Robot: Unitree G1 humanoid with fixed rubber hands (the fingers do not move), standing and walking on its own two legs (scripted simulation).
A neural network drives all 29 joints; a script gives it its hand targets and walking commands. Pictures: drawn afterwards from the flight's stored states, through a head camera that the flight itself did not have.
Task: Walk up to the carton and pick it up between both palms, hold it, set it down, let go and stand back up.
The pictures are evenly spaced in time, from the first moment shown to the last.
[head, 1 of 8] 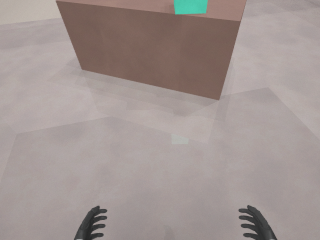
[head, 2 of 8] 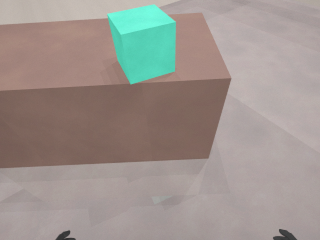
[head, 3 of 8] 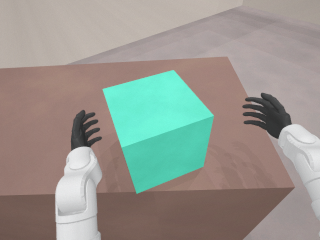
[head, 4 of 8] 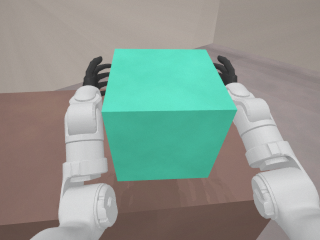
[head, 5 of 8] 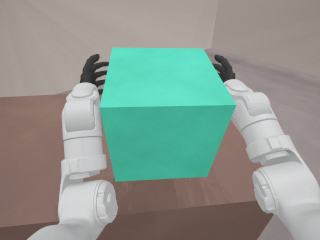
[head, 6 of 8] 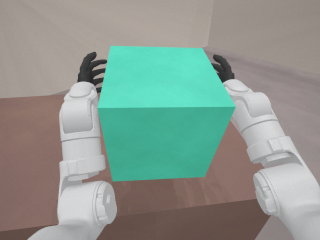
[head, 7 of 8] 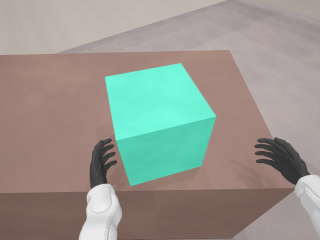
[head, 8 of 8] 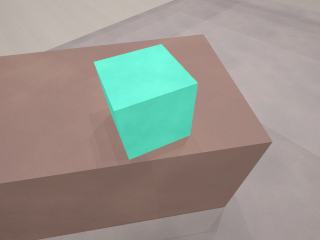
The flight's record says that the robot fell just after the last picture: no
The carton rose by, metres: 0.20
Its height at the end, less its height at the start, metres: +0.00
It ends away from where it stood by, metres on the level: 0.01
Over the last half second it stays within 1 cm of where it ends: yes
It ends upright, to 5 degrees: yes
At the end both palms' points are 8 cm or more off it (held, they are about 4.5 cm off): yes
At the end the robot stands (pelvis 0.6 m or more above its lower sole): yes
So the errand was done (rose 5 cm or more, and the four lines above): yes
